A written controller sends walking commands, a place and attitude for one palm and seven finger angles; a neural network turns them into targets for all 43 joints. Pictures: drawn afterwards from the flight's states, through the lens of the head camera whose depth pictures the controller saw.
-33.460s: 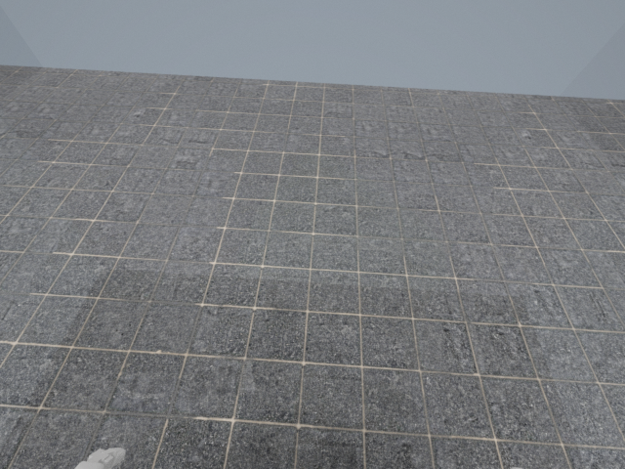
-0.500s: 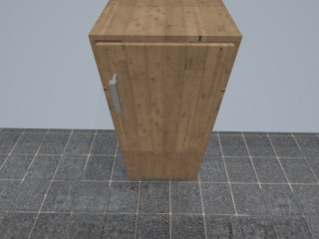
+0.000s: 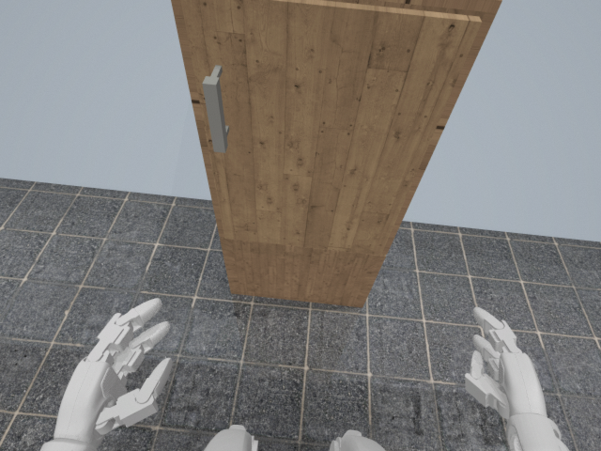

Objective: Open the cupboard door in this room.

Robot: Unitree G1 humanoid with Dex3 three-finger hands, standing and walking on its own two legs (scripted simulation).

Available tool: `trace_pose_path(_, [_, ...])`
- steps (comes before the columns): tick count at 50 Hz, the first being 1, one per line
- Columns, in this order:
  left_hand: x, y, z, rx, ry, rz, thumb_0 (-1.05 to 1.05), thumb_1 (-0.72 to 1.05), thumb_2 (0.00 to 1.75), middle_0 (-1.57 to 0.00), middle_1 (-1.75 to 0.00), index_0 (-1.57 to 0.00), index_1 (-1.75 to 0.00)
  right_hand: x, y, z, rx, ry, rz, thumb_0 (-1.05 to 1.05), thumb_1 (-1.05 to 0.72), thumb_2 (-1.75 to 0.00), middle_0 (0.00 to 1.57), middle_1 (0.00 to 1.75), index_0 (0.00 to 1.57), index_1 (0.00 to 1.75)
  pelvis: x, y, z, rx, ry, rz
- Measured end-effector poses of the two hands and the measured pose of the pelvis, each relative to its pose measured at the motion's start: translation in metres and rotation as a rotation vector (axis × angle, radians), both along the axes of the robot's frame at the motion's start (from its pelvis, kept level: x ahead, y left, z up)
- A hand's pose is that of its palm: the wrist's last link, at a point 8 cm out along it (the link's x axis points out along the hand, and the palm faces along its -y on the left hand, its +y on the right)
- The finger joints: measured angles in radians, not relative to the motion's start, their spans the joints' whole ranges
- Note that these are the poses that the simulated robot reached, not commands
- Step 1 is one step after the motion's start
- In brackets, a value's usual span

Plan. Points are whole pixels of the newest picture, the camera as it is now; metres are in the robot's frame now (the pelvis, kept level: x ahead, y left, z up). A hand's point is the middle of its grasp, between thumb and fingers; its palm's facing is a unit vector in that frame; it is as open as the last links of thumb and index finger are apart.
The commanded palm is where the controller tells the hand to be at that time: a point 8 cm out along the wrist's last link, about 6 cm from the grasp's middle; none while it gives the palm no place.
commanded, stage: raise the hand with hooked fingers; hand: left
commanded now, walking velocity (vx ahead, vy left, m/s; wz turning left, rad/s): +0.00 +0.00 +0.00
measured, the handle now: (219, 110) +0.61 +0.20 +0.09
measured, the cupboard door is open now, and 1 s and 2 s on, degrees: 0 0 0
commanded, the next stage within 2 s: move the hooked fingers beside the handle in 1.68 s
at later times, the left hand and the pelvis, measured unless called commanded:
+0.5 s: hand (91, 330) +0.23 +0.26 +0.06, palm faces +0.09 -0.99 -0.08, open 11.6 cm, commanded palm +0.20 +0.30 +0.06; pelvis -0.01 +0.02 +0.01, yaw +0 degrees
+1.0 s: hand (58, 285) +0.27 +0.31 +0.08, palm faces +0.03 -1.00 -0.04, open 13.9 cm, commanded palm +0.25 +0.36 +0.09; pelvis +0.00 +0.04 +0.02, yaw +1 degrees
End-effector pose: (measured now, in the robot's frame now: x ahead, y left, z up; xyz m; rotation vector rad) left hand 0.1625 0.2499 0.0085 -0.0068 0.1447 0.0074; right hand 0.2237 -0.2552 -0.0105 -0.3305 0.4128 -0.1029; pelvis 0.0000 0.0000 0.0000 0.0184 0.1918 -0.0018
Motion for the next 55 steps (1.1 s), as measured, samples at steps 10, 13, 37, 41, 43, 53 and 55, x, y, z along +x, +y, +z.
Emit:
trace_pose_path(10, [0.007,0.024,0.041,0.115,-0.247,0.027,0.01,0.37,0.68,-0.24,-0.64,-0.23,-0.64,-0.021,0.042,-0.066,0.072,0.149,0.064,0.01,-0.91,-0.9,0.2,0.3,0.2,0.3,-0.013,0.0,-0.023,-0.059,0.02,0.046])
trace_pose_path(13, [0.037,0.019,0.042,0.102,-0.191,-0.096,0.01,0.3,0.65,-0.24,-0.69,-0.24,-0.68,-0.048,0.051,-0.08,0.129,0.218,0.02,0.01,-0.91,-0.9,0.2,0.3,0.2,0.3,-0.016,0.002,-0.02,-0.057,0.024,0.037])
trace_pose_path(37, [0.063,0.08,0.062,0.057,-0.14,-0.017,-0.01,-0.26,0.41,-0.29,-1.05,-0.28,-1.04,-0.07,0.038,-0.03,0.012,0.199,-0.087,0.01,-0.91,-0.9,0.2,0.3,0.2,0.3,-0.004,0.035,0.011,-0.06,-0.016,0.018])
trace_pose_path(41, [0.071,0.094,0.078,0.064,-0.175,0.024,-0.01,-0.35,0.37,-0.29,-1.11,-0.29,-1.1,-0.056,0.055,-0.022,0.039,0.168,-0.045,0.01,-0.91,-0.9,0.2,0.3,0.2,0.3,0.0,0.038,0.016,-0.063,-0.025,0.02])
trace_pose_path(43, [0.074,0.1,0.081,0.066,-0.16,0.029,-0.01,-0.39,0.35,-0.3,-1.13,-0.29,-1.13,-0.051,0.062,-0.021,0.053,0.165,-0.027,0.01,-0.91,-0.9,0.2,0.3,0.2,0.3,0.002,0.04,0.017,-0.064,-0.027,0.022])
trace_pose_path(53, [0.091,0.118,0.083,0.053,-0.112,0.026,-0.01,-0.48,0.31,-0.3,-1.19,-0.3,-1.19,-0.054,0.073,-0.029,0.058,0.238,-0.008,0.01,-0.9,-0.9,0.21,0.3,0.2,0.3,0.005,0.044,0.023,-0.064,-0.032,0.021])
trace_pose_path(55, [0.096,0.122,0.089,0.055,-0.136,0.03,-0.01,-0.49,0.31,-0.3,-1.2,-0.3,-1.2,-0.058,0.071,-0.03,0.052,0.258,-0.016,0.01,-0.9,-0.9,0.21,0.3,0.2,0.3,0.006,0.043,0.024,-0.064,-0.032,0.021])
